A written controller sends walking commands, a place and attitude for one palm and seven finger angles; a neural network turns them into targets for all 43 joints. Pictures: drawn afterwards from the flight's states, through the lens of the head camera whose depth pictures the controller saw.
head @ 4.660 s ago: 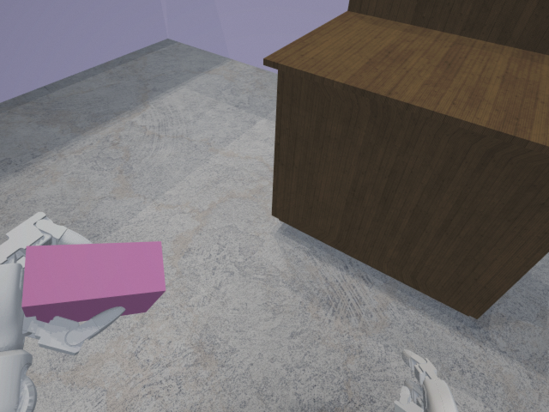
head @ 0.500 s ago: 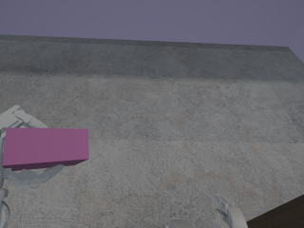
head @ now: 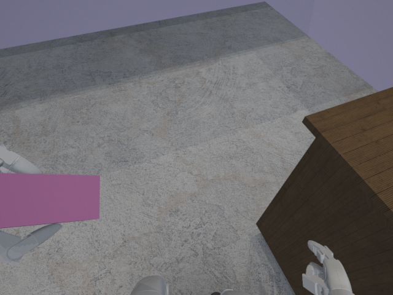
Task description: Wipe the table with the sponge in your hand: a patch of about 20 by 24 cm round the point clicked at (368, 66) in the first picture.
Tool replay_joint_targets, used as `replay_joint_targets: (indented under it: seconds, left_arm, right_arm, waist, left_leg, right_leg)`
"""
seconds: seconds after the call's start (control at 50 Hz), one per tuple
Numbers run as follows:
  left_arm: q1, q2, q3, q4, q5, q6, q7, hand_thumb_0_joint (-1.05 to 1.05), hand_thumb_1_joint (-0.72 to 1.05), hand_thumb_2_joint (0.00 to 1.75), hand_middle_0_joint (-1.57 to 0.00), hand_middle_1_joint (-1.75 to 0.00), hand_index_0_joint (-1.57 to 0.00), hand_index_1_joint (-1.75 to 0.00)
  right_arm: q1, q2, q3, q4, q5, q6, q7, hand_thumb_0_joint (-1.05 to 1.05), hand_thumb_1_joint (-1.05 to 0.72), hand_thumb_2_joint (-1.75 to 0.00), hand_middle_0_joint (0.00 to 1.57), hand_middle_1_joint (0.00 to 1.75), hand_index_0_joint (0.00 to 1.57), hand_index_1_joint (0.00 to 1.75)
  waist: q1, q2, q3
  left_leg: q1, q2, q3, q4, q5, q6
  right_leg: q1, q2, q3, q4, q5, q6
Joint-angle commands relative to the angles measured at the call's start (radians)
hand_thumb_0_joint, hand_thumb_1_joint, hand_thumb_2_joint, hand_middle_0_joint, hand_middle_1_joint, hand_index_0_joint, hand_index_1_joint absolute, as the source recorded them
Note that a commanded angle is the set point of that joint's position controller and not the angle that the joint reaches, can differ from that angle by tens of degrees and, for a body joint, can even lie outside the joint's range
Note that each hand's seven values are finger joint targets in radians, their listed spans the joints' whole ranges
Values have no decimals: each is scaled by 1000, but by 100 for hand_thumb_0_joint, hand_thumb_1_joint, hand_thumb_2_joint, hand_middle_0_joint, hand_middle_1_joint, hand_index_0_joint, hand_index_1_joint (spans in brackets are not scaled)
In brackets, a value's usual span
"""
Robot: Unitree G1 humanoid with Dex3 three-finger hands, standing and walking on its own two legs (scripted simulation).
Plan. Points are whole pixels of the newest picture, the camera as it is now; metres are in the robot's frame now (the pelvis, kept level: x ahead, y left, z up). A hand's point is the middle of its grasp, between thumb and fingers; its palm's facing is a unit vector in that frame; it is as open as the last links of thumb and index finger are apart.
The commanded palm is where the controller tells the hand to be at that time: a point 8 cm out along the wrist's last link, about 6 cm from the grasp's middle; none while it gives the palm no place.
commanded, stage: turn to face it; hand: left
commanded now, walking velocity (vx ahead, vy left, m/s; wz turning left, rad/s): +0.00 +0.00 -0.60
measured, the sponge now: (54, 201) +0.22 +0.20 +0.16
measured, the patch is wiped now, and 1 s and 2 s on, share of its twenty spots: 0.00 0.00 0.00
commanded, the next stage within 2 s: none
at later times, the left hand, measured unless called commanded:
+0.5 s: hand (113, 208) +0.21 +0.12 +0.18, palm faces +0.10 -0.84 -0.53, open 9.9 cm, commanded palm +0.16 +0.18 +0.18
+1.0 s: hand (202, 271) +0.14 +0.01 +0.19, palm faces -0.11 -0.90 -0.41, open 9.9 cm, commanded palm +0.13 +0.07 +0.18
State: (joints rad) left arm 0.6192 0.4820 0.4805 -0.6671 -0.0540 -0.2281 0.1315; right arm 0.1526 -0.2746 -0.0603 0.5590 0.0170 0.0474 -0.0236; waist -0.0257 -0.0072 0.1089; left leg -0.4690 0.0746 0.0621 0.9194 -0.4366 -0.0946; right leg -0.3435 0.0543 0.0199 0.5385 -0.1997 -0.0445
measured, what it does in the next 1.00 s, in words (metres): walks backwards, turning right: left foot, then right foot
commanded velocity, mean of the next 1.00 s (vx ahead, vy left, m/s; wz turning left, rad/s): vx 0.00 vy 0.00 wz -0.60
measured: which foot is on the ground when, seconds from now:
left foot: up 0.00-0.08, down 0.10-0.52, up 0.54-1.00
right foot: down 0.00-0.12, up 0.14-0.48, down 0.50-1.00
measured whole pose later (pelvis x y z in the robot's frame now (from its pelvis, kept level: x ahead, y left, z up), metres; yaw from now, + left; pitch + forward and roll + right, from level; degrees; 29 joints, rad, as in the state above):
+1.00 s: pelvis -0.16 -0.07 +0.01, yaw -34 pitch +0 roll +3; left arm 0.47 0.35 0.33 -0.47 -0.05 -0.19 0.15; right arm 0.17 -0.25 -0.02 0.55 0.02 0.07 -0.02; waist 0.03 0.00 0.00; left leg -0.39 0.03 0.01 0.82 -0.40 -0.07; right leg -0.29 0.13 0.09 0.41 -0.11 -0.12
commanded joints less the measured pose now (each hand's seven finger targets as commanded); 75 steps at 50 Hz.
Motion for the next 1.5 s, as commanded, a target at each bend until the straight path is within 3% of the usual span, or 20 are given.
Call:
replay_joint_targets:
  seconds: [0.0,0.06,0.1,0.12,0.22,0.32,0.42,0.48,0.5,0.52,0.54,0.64,1.04,1.12,1.18,1.24,1.4,1.44,1.46,1.48]
  left_arm:
    - [-55,67,75,-39,-5,-1,34,0,10,130,-120,-160,-120,-160]
    - [-158,46,1,-68,9,-1,26,0,10,130,-120,-160,-120,-160]
    - [-233,47,-14,-118,28,-24,19,0,10,130,-120,-160,-120,-160]
    - [-294,88,-6,-161,51,-43,22,0,10,130,-120,-160,-120,-160]
    - [-390,32,-87,-177,58,-31,23,0,10,130,-120,-160,-120,-160]
    - [-285,38,-36,-64,43,-24,25,0,10,130,-120,-160,-120,-160]
    - [-170,37,-4,-38,13,-20,13,0,10,130,-120,-160,-120,-160]
    - [-188,95,22,-107,18,-26,12,0,10,130,-120,-160,-120,-160]
    - [-156,172,87,-112,14,-33,26,0,10,130,-120,-160,-120,-160]
    - [-94,201,145,-65,14,-30,42,0,10,130,-120,-160,-120,-160]
    - [-70,159,100,-65,-9,-4,33,0,10,130,-120,-160,-120,-160]
    - [-1,130,142,-86,-24,-19,45,0,10,130,-120,-160,-120,-160]
    - [-248,89,-4,-38,-1,-25,27,0,10,130,-120,-160,-120,-160]
    - [-297,87,-19,-65,-2,-31,5,0,10,130,-120,-160,-120,-160]
    - [-309,98,5,-102,21,-39,-4,0,10,130,-120,-160,-120,-160]
    - [-238,62,-3,-99,17,-30,-5,0,10,130,-120,-160,-120,-160]
    - [-325,61,-26,-68,25,-13,13,0,10,130,-120,-160,-120,-160]
    - [-309,94,1,-62,33,-19,20,0,10,130,-120,-160,-120,-160]
    - [-273,154,59,-69,31,-27,32,0,10,130,-120,-160,-120,-160]
    - [-247,183,114,-76,19,-33,46,0,10,130,-120,-160,-120,-160]
  right_arm:
    - [-44,-49,1,-151,-1,-42,3,0,-90,-90,20,30,20,30]
    - [-20,-60,4,-156,-2,-47,-10,0,-90,-90,20,30,20,30]
    - [-32,-90,-2,-185,-13,-56,-23,0,-90,-90,20,30,20,30]
    - [-50,-65,7,-187,-12,-68,-22,0,-90,-90,20,30,20,30]
    - [-37,-60,4,-163,-3,-109,16,0,-90,-90,20,30,20,30]
    - [-7,-64,4,-161,-8,-121,28,0,-90,-90,20,30,20,30]
    - [42,-60,1,-166,-3,-133,30,0,-90,-90,20,30,20,30]
    - [46,-44,3,-168,13,-131,41,0,-90,-90,20,30,20,30]
    - [1,-9,20,-198,10,-128,31,0,-90,-90,20,30,20,30]
    - [-54,-10,38,-193,-1,-122,25,0,-90,-90,20,30,20,30]
    - [-38,-25,13,-182,28,-112,23,0,-90,-90,20,30,20,30]
    - [-96,-6,19,-146,5,-39,7,0,-90,-90,20,30,20,30]
    - [-70,-42,21,-184,-4,-1,15,0,-90,-90,20,30,20,30]
    - [-39,-51,18,-187,-5,8,27,0,-90,-90,20,30,20,30]
    - [-57,-44,10,-222,-3,-22,18,0,-90,-90,20,30,20,30]
    - [-47,-34,13,-201,-3,-54,27,0,-90,-90,20,30,20,30]
    - [13,-77,6,-172,6,-125,22,0,-90,-90,20,30,20,30]
    - [14,-52,10,-171,13,-127,26,0,-90,-90,20,30,20,30]
    - [-17,-26,19,-190,8,-124,21,0,-90,-90,20,30,20,30]
    - [-58,-16,29,-186,-4,-119,14,0,-90,-90,20,30,20,30]
  waist:
    - [43,-150,-243]
    - [23,-78,-214]
    - [40,239,-154]
    - [62,336,-162]
    - [49,280,-66]
    - [26,293,-92]
    - [20,304,-216]
    - [24,43,-279]
    - [44,-235,-277]
    - [65,-233,-310]
    - [46,-284,-337]
    - [37,-36,-287]
    - [82,-79,-246]
    - [46,-17,-287]
    - [61,234,-208]
    - [57,222,-119]
    - [36,219,-135]
    - [40,56,-191]
    - [57,-182,-215]
    - [71,-247,-232]
  left_leg:
    - [142,-14,-13,-187,31,22]
    - [369,21,-22,-481,123,59]
    - [398,311,-283,-643,217,185]
    - [314,418,-321,-676,214,238]
    - [187,306,-4,-647,186,178]
    - [213,314,4,-659,164,154]
    - [358,303,110,-479,499,118]
    - [211,195,155,-178,274,56]
    - [-74,72,135,21,-158,23]
    - [-213,19,41,191,-221,8]
    - [-228,39,-51,282,-131,12]
    - [-253,33,-65,356,57,-20]
    - [144,-67,-51,-301,-26,58]
    - [433,4,-52,-581,70,106]
    - [432,368,-268,-662,292,264]
    - [247,345,-113,-635,300,266]
    - [287,249,93,-378,544,107]
    - [181,163,129,-110,353,60]
    - [-27,32,111,94,-89,20]
    - [-97,24,-3,232,-217,13]
  right_leg:
    - [73,-257,300,-173,175,-112]
    - [-88,-198,286,-115,-30,-35]
    - [-268,-24,127,235,-318,55]
    - [-242,-35,25,515,-363,74]
    - [-200,-95,-59,629,-214,109]
    - [-99,-78,-143,389,-248,120]
    - [12,-34,-194,64,-208,111]
    - [264,-160,-41,-185,198,44]
    - [415,-325,232,-128,739,-49]
    - [464,-391,280,-62,1052,-94]
    - [468,-362,246,-51,999,-51]
    - [430,-308,189,-97,688,-91]
    - [146,-213,486,-324,5,-44]
    - [-18,-110,406,-229,-65,30]
    - [-276,27,105,415,-235,87]
    - [-252,-49,43,618,-250,92]
    - [103,-15,-172,10,-65,102]
    - [262,-144,-2,-100,236,28]
    - [362,-317,316,-111,636,-80]
    - [335,-409,396,-125,781,-132]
